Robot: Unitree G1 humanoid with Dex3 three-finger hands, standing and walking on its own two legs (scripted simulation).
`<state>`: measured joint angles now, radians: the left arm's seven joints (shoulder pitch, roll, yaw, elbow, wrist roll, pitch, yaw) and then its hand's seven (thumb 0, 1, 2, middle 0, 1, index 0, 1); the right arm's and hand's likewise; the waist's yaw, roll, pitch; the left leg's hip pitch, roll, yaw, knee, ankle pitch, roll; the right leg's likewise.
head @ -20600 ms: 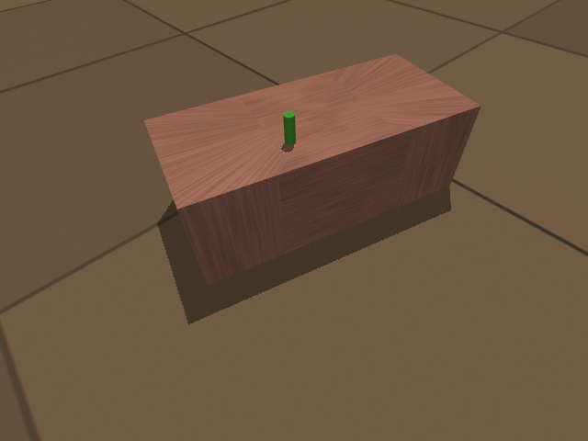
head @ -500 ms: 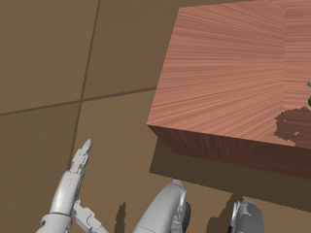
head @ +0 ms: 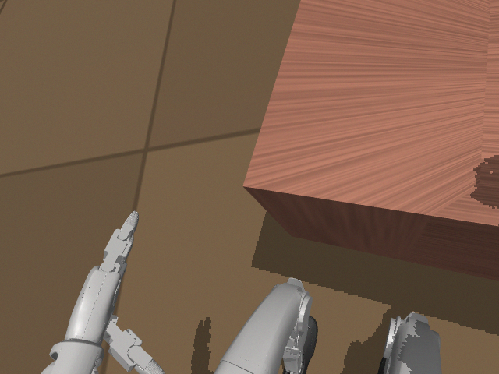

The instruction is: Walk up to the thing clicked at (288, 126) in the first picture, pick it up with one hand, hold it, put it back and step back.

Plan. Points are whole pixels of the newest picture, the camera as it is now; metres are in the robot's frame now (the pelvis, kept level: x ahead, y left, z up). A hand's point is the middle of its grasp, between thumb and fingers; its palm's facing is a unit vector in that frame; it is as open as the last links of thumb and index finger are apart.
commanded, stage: lower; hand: right
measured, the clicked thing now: out of the picture +0.52 -0.25 -0.06
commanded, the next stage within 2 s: loosen in 0.44 s
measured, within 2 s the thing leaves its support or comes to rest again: rests again in 0.28 s
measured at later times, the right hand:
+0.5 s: hand out of the picture +0.53 -0.23 -0.06, palm faces +0.28 +0.96 +0.01, open 4.9 cm
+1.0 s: hand out of the picture +0.53 -0.24 -0.07, palm faces +0.27 +0.96 +0.01, open 10.4 cm
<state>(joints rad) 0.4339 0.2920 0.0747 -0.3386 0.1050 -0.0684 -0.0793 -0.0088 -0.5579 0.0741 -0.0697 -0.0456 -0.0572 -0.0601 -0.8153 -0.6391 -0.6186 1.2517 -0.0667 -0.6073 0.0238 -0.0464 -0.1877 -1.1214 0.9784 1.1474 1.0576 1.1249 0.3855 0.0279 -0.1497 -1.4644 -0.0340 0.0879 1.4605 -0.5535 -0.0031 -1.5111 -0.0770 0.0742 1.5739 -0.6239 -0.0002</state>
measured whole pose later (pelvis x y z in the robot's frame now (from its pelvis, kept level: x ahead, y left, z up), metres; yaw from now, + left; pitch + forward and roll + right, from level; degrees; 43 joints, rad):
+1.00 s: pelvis -0.01 +0.00 -0.03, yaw +1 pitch +33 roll +7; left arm 0.46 0.35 0.14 -0.45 0.08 -0.10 -0.08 -0.01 -0.57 0.07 -0.08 -0.05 -0.07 -0.07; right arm -0.84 -0.71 -0.65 1.19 -0.07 -0.55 0.05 -0.01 0.11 -0.37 0.79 0.56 0.78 0.56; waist 0.42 0.05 -0.14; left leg -1.59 -0.04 0.09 1.57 -0.56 0.00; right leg -1.63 -0.08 0.08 1.68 -0.63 0.00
